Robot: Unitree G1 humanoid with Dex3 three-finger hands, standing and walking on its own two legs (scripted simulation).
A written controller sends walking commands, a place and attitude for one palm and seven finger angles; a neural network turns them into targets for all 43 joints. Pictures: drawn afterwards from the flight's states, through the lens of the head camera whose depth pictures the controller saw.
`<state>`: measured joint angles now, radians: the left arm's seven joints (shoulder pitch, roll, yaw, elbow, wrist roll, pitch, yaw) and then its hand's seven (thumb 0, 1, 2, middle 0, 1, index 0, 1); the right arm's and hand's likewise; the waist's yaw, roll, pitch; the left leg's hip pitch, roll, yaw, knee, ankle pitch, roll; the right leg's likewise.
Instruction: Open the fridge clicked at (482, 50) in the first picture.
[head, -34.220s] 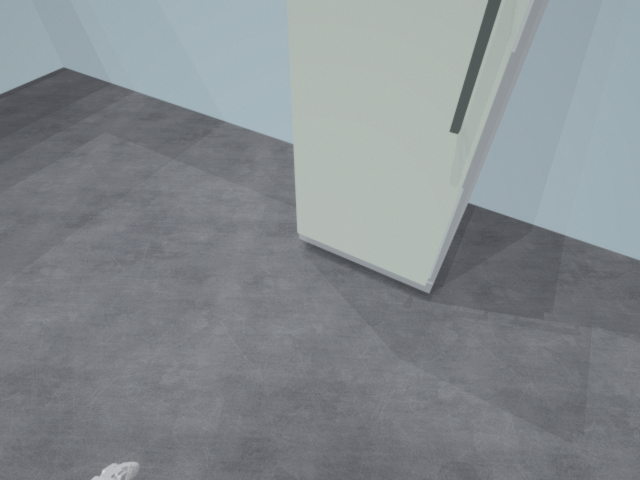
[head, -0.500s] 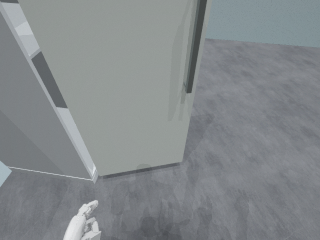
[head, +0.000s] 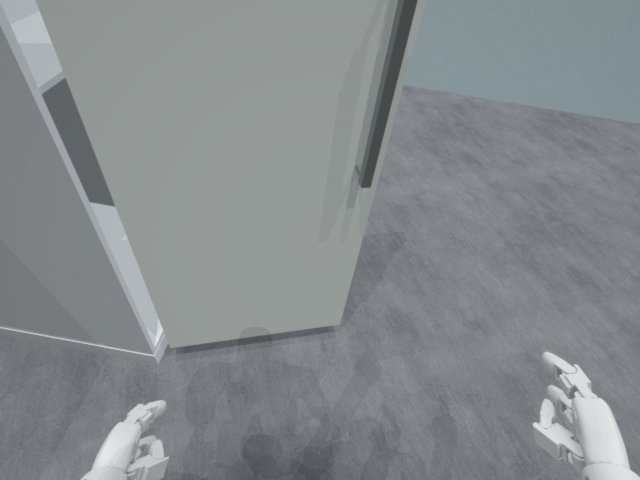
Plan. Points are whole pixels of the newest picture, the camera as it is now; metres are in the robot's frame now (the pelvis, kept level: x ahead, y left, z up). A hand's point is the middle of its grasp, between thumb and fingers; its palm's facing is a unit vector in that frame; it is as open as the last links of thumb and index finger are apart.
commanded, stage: let the arm hang, fingers relaxed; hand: right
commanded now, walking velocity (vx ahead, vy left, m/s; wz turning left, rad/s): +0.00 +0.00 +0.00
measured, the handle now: (382, 85) +0.69 -0.05 +0.19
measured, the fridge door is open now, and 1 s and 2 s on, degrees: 70 70 70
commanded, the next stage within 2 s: look to check the result in 0.96 s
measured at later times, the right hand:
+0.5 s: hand out of the picture -0.01 -0.21 -0.15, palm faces -0.02 +0.96 -0.27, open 7.3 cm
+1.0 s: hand out of the picture +0.07 -0.18 -0.16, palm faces -0.03 +0.98 -0.20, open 7.3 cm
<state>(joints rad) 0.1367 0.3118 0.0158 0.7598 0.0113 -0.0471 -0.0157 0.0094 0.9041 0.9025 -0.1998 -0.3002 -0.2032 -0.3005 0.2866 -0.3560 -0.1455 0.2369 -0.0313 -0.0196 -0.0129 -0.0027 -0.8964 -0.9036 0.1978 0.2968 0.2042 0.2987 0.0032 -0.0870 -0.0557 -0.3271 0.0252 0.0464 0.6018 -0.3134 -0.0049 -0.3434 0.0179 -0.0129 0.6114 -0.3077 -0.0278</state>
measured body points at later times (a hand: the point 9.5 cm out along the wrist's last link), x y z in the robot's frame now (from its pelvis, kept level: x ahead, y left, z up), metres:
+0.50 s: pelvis -0.01 +0.00 +0.01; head +0.02 +0.00 +0.46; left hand +0.00 +0.23 -0.14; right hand -0.01 -0.26 -0.13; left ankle +0.00 +0.12 -0.73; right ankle +0.01 -0.10 -0.73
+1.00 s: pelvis +0.02 +0.00 +0.02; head +0.03 -0.01 +0.47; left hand +0.03 +0.23 -0.14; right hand +0.07 -0.23 -0.14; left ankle +0.00 +0.12 -0.73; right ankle +0.01 -0.10 -0.73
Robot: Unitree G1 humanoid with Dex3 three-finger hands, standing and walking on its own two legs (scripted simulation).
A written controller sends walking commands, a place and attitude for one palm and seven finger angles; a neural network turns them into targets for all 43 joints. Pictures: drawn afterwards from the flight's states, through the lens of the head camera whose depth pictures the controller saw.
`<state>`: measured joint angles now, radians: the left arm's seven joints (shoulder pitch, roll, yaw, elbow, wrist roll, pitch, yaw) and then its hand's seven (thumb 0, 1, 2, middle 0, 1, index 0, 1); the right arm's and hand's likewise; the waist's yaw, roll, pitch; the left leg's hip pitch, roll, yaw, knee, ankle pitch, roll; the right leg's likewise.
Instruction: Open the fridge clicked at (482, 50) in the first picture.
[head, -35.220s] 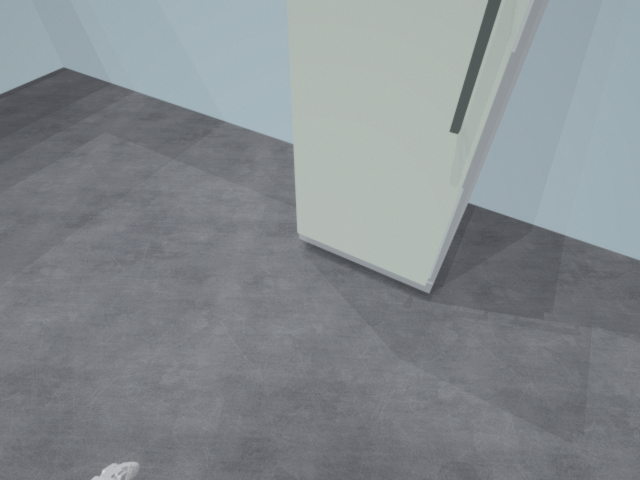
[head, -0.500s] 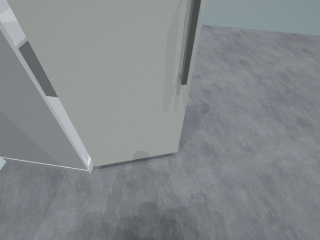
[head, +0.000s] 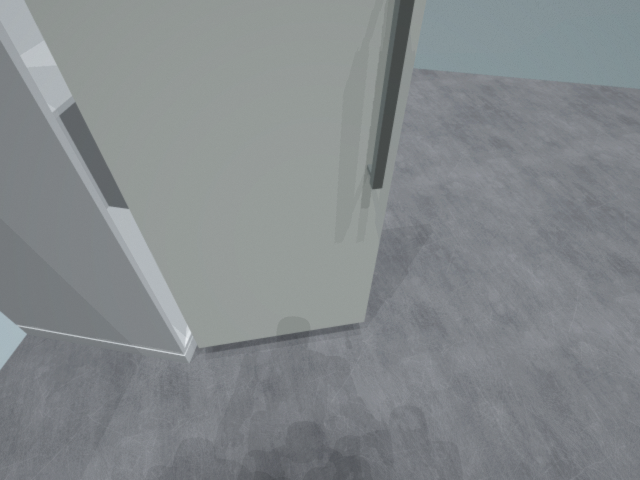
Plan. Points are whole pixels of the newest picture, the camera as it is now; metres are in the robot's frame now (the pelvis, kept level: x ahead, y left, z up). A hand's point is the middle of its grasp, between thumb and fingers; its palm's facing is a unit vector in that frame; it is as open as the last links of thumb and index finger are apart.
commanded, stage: look to check the result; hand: right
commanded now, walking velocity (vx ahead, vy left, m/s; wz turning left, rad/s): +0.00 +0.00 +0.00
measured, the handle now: (386, 84) +0.67 -0.06 +0.17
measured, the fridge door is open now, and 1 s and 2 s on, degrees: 70 70 70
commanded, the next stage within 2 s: stand and wait in 0.50 s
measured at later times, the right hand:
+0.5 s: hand out of the picture +0.02 -0.19 -0.17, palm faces -0.01 +0.98 -0.22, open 7.4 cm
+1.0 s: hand out of the picture +0.05 -0.20 -0.17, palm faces -0.01 +0.97 -0.25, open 7.4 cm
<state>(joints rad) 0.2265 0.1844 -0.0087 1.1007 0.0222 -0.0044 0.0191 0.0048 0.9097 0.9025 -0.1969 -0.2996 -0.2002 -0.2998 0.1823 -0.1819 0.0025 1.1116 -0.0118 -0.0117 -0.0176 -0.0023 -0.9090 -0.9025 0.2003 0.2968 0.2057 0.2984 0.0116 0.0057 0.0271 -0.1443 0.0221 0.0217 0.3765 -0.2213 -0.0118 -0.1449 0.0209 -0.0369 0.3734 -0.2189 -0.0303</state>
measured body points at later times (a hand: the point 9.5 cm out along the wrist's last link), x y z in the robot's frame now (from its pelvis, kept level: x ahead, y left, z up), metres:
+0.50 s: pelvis +0.00 +0.00 +0.00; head +0.02 +0.00 +0.45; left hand +0.02 +0.24 -0.16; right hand +0.03 -0.24 -0.16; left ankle -0.01 +0.13 -0.75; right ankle -0.01 -0.10 -0.75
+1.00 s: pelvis +0.00 +0.01 +0.00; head +0.02 +0.01 +0.45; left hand +0.04 +0.26 -0.15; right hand +0.05 -0.25 -0.15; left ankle -0.01 +0.13 -0.75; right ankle -0.01 -0.10 -0.75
